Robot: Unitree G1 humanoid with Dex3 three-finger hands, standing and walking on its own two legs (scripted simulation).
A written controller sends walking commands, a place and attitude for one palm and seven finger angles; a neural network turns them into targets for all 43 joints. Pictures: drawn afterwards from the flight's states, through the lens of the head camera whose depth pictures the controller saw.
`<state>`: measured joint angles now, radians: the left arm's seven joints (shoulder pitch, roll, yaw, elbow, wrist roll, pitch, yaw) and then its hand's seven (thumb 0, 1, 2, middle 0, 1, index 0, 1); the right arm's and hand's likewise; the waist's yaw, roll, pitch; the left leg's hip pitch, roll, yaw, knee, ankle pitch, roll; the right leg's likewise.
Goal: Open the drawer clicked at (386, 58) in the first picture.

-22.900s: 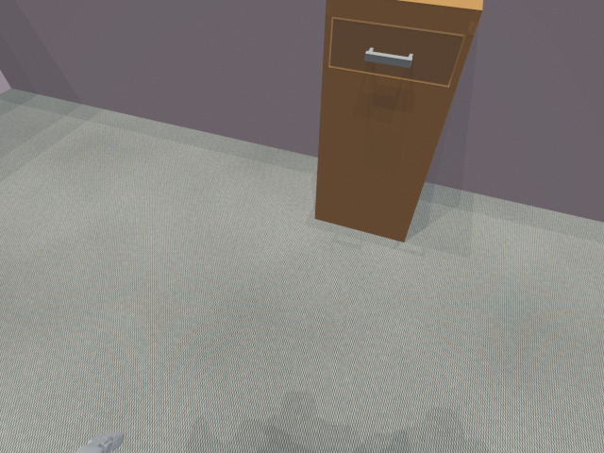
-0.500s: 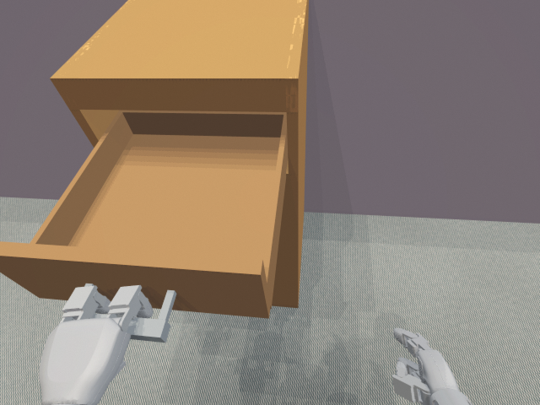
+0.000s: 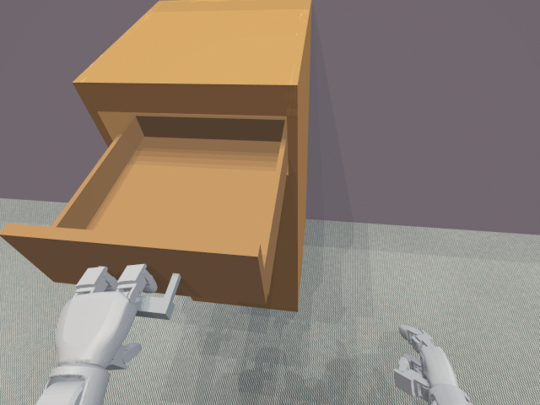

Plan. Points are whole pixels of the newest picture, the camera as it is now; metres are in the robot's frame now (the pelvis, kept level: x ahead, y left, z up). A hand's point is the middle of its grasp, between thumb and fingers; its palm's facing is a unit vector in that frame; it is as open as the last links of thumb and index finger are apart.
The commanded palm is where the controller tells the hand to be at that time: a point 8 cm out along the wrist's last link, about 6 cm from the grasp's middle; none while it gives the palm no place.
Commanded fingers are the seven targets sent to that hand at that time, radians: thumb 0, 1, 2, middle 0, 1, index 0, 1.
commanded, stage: open the thumb to release the handle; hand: left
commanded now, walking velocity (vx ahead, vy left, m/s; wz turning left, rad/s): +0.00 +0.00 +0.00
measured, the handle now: (130, 290) +0.26 +0.23 +0.06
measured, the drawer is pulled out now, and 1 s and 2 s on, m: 0.30 0.30 0.30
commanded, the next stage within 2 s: lift the hand off the handle in 0.10 s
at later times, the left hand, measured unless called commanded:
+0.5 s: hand (121, 329) +0.21 +0.23 +0.03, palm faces +0.05 -0.09 -0.99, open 13.7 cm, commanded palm +0.19 +0.23 +0.08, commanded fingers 0.00 -0.50 0.30 -0.30 -1.20 -0.30 -1.20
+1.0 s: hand (109, 309) +0.22 +0.23 +0.08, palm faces +0.05 -0.09 -0.99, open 13.2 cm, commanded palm +0.19 +0.23 +0.15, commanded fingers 0.00 -0.50 0.30 -0.30 -1.20 -0.30 -1.20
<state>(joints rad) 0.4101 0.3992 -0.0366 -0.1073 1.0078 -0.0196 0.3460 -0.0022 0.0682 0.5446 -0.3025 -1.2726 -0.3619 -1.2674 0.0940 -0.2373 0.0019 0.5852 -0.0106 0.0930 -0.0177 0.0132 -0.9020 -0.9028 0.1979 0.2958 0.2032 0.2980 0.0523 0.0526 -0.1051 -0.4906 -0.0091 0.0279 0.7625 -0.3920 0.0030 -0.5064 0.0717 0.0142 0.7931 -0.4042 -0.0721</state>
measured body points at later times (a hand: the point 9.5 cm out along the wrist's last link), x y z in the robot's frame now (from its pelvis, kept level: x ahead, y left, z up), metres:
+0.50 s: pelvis +0.00 +0.01 +0.00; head +0.02 -0.02 +0.45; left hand +0.20 +0.24 +0.09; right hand +0.21 -0.20 -0.11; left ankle +0.00 +0.12 -0.71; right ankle +0.00 -0.07 -0.71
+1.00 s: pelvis +0.00 +0.02 +0.02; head +0.01 -0.03 +0.46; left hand +0.21 +0.23 +0.14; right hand +0.23 -0.18 -0.08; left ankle +0.00 +0.12 -0.71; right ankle +0.00 -0.07 -0.71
